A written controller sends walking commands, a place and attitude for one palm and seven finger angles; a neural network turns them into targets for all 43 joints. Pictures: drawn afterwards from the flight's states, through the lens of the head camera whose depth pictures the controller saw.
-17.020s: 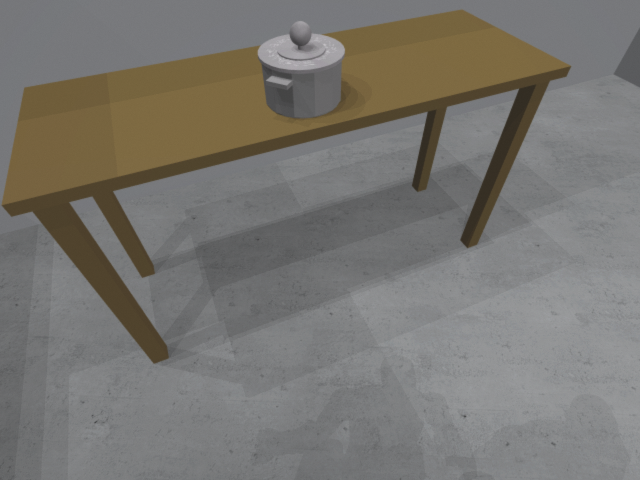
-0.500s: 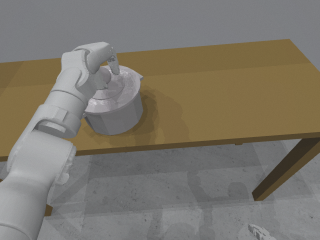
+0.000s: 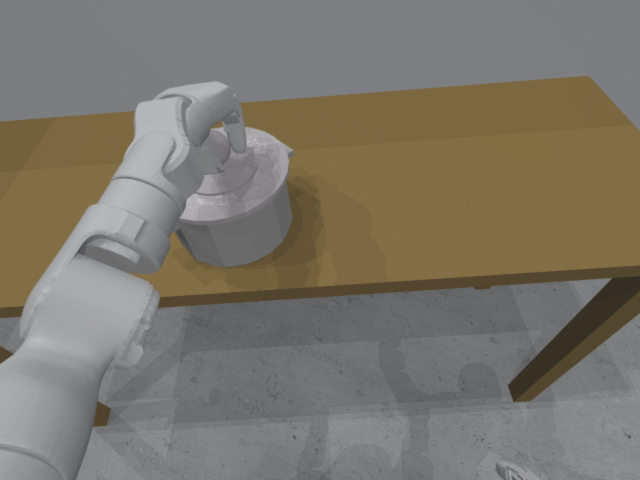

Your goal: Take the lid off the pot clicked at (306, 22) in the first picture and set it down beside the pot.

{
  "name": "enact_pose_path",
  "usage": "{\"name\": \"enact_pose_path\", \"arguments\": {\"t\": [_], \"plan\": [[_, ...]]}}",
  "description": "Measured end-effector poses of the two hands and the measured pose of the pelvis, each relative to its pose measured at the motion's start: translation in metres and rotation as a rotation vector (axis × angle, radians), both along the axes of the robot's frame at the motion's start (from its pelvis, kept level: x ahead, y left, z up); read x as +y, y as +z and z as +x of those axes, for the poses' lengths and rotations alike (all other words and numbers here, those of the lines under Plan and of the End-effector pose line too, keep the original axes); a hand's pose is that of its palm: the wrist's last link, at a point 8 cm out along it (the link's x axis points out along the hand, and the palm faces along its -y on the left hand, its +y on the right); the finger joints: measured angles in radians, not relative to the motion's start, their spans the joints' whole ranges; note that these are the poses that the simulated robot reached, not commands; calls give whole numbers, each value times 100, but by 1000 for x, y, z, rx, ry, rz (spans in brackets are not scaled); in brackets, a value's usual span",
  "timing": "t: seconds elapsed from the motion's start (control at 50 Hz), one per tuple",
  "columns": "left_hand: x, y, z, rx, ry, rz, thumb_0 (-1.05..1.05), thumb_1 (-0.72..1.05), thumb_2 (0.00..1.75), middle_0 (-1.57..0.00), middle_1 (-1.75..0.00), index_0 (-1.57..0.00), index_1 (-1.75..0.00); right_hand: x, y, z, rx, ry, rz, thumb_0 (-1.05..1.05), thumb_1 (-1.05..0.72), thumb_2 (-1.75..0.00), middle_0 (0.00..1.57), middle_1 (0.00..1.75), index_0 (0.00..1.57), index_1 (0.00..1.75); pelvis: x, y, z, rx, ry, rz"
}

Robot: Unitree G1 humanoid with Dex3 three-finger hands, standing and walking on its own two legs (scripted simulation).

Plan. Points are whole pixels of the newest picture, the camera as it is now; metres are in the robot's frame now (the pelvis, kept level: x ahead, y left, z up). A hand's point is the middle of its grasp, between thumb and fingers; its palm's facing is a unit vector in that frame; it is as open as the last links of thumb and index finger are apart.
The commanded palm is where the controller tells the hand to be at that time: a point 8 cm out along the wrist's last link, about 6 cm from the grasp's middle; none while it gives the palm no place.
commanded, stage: close the fingers and squeeze the knob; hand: left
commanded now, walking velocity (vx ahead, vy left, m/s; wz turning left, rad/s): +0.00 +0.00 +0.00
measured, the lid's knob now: (212, 148) +0.51 +0.13 +0.15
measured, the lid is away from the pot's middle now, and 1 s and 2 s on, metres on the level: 0.00 0.01 0.01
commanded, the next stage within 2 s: lift the lid straight up in 0.36 s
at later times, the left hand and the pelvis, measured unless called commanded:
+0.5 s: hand (210, 149) +0.48 +0.12 +0.17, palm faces -0.37 -0.08 -0.92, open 6.9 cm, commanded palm +0.47 +0.14 +0.24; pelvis +0.00 +0.00 +0.00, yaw +0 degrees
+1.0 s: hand (203, 130) +0.47 +0.12 +0.20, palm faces -0.32 -0.08 -0.94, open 6.8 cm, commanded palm +0.46 +0.13 +0.28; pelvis +0.00 +0.00 +0.00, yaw +0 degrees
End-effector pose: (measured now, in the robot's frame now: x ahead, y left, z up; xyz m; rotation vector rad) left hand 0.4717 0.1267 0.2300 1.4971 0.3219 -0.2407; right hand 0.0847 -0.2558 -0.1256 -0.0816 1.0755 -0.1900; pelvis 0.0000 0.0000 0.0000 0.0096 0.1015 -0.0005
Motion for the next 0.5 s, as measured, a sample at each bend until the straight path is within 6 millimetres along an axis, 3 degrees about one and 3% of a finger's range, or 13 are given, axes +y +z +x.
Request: {"name": "enact_pose_path", "arguments": {"t": [0.5], "plan": [[0,0,6,23,9,-20,3,26,82,-54,-95,-74,-103,-10,5,-10,7,-27,-39,1,-91,-90,20,30,20,30,-2,0,-2,8,-7,-3]]}}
